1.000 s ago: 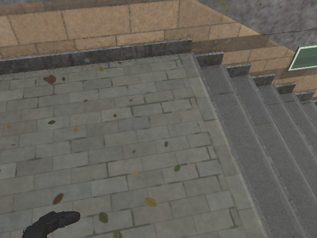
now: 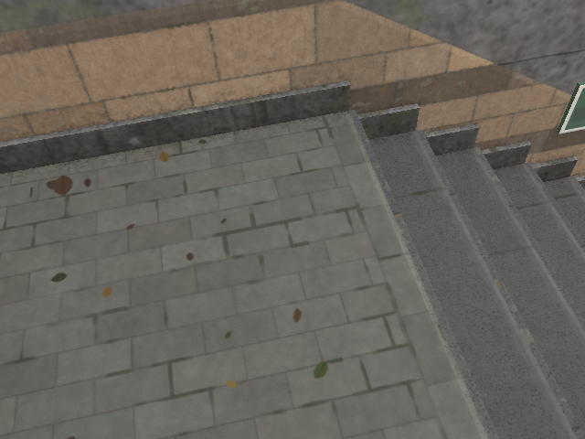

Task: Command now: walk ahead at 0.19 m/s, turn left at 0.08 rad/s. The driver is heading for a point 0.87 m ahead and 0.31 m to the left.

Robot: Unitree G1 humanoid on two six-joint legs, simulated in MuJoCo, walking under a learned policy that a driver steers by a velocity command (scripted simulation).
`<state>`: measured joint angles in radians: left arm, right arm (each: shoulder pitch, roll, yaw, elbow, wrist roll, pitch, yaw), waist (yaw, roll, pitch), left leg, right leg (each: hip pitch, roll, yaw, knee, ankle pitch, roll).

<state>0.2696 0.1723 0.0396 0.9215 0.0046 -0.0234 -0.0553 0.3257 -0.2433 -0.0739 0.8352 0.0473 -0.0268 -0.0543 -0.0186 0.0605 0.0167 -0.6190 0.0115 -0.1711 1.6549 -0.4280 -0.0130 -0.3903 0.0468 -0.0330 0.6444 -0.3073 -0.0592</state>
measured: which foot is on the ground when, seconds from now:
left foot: up 0.00-0.46, down 0.48-1.00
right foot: down 0.00-0.48, up 0.50-1.00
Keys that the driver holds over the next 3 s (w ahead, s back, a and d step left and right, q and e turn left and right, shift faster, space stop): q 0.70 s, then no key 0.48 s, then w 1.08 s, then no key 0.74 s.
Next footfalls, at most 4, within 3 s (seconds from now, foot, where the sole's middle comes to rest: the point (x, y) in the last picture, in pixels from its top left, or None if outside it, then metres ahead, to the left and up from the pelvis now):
0.48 left None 0.25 0.20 -0.93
1.10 right None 0.32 -0.05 -0.93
1.62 left None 0.36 0.21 -0.93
2.12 right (231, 350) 0.75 0.24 -0.93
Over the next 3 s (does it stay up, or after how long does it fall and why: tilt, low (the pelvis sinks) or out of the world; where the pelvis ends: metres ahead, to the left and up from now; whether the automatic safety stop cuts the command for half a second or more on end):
stays up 0.79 0.38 -0.16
